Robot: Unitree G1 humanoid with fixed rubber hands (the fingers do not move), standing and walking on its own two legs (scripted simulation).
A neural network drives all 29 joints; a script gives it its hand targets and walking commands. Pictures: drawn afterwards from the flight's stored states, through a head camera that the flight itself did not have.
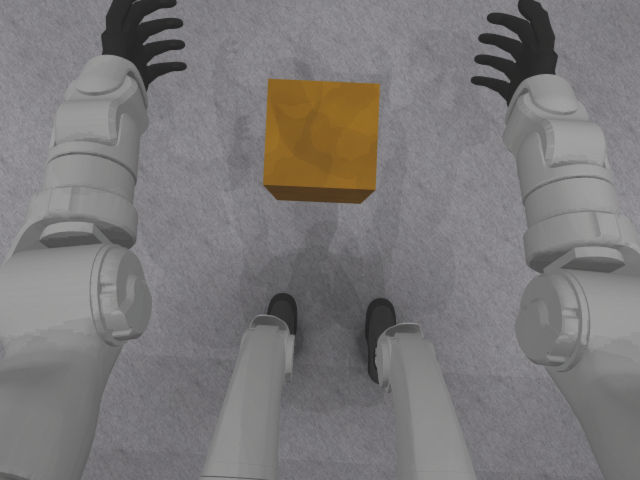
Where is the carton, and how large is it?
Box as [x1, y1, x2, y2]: [263, 79, 379, 203]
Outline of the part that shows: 268,79 263,184 277,199 360,203 375,189 379,84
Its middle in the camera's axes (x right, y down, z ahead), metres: +0.00 -0.19 +0.85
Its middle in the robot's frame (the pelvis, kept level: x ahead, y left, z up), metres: +0.56 +0.04 -0.54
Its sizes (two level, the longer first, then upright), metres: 0.210 0.200 0.250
